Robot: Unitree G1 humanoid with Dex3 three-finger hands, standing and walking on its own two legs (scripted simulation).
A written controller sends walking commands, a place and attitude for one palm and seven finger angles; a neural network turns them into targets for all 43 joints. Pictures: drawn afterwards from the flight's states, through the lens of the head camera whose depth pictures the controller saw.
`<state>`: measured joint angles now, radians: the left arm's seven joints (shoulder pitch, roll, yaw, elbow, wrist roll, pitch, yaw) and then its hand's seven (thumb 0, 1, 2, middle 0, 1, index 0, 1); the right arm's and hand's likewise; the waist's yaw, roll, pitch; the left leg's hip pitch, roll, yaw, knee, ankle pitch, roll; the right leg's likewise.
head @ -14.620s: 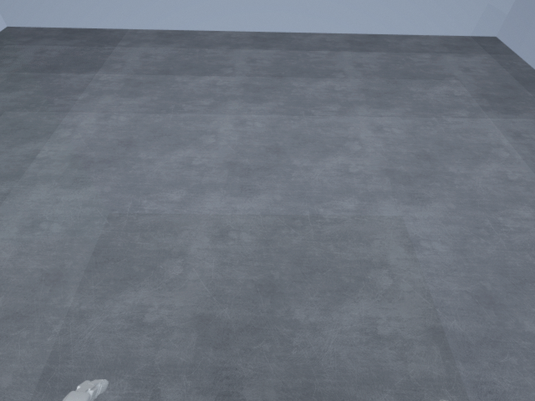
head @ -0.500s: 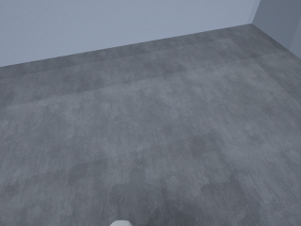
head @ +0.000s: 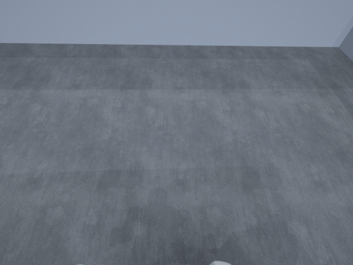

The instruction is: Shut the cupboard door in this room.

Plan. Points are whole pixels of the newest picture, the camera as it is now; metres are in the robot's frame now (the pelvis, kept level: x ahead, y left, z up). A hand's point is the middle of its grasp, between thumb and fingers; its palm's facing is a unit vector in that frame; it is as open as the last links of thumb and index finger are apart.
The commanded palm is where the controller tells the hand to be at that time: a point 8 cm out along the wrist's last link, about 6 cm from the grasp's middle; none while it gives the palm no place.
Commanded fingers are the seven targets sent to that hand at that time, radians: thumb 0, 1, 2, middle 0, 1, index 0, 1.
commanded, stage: turn or walk to find it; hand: left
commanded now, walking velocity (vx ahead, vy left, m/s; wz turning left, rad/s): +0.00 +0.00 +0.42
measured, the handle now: out of the picture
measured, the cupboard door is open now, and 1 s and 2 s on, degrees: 85 85 85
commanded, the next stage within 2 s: none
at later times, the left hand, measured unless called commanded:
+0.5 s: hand out of the picture +0.00 +0.14 -0.15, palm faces +0.25 -0.93 -0.27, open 7.4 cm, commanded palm none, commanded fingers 0.00 0.90 0.90 -0.20 -0.30 -0.20 -0.30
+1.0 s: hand out of the picture -0.09 +0.22 -0.17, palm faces +0.46 -0.86 -0.24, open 7.4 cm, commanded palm none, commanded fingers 0.00 0.90 0.90 -0.20 -0.30 -0.20 -0.30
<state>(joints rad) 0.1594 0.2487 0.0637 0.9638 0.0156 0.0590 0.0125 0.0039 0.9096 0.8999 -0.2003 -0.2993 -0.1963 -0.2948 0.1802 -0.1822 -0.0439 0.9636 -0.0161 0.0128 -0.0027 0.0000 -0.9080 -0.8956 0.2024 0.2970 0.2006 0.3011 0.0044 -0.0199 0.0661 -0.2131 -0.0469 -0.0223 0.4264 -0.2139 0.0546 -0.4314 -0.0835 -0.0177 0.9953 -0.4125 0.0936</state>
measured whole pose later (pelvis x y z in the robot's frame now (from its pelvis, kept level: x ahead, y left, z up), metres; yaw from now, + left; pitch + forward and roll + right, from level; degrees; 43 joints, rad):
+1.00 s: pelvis -0.06 +0.00 +0.00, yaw +24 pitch -1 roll -1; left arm 0.18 0.26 0.07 0.97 0.02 0.06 0.01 0.00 0.91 0.90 -0.20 -0.30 -0.20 -0.29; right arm 0.16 -0.18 -0.04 0.96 -0.01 0.01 0.00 0.00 -0.91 -0.90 0.20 0.30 0.20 0.30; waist 0.02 -0.03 0.06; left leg -0.20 -0.04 0.00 0.43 -0.21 0.07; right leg -0.46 -0.10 -0.02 1.06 -0.38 0.09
